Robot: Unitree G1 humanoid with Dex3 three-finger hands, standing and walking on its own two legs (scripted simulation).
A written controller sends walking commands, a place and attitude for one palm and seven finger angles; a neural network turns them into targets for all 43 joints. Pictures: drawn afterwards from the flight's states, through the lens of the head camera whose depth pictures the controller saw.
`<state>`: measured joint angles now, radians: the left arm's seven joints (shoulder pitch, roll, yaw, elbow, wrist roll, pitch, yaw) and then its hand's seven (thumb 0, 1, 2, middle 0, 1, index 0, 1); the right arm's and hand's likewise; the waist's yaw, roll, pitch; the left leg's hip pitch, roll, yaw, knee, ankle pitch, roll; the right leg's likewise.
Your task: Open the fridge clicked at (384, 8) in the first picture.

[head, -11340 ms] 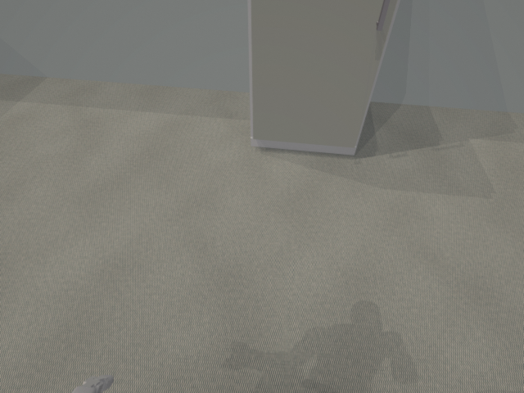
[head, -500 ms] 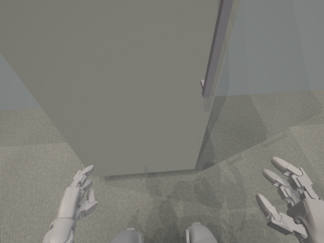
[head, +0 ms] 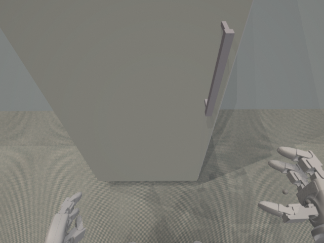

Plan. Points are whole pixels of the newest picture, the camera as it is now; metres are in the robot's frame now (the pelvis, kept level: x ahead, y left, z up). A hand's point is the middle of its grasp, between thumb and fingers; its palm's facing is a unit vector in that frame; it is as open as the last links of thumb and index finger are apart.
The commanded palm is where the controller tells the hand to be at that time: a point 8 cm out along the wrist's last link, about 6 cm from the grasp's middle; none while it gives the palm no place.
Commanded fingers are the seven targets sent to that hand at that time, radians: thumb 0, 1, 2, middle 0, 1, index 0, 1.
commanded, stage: raise the hand to about handle height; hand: right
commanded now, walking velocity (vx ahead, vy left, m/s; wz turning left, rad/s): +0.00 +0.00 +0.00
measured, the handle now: (215, 75) +0.51 -0.12 +0.14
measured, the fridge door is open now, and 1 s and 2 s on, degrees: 0 0 0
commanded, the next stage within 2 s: move the hooked fingers beside the handle in 1.06 s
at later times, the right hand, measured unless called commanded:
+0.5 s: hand (320, 153) +0.27 -0.27 +0.16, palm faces +0.08 +1.00 -0.06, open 14.0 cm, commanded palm +0.24 -0.32 +0.17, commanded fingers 0.00 0.50 -0.30 0.30 1.20 0.30 1.20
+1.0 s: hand (315, 148) +0.27 -0.26 +0.17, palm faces +0.08 +1.00 -0.04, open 14.0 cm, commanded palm +0.24 -0.31 +0.17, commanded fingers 0.00 0.50 -0.30 0.30 1.20 0.30 1.20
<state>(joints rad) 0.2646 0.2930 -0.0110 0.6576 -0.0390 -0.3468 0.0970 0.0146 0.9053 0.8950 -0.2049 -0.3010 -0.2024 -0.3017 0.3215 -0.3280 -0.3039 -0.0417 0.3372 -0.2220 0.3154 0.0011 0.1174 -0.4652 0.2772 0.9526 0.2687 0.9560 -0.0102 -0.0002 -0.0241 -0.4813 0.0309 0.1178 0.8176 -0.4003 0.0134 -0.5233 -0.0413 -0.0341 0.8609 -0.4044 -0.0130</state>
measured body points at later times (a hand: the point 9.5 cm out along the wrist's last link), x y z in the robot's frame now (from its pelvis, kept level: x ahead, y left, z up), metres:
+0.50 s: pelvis +0.01 +0.00 +0.03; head +0.00 +0.00 +0.48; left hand +0.20 +0.22 -0.04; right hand +0.26 -0.33 +0.16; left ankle +0.01 +0.11 -0.70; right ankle +0.02 -0.11 -0.70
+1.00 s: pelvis +0.00 +0.01 +0.03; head -0.02 +0.01 +0.48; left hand +0.17 +0.25 -0.04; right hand +0.26 -0.32 +0.17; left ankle +0.01 +0.11 -0.70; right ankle +0.02 -0.11 -0.70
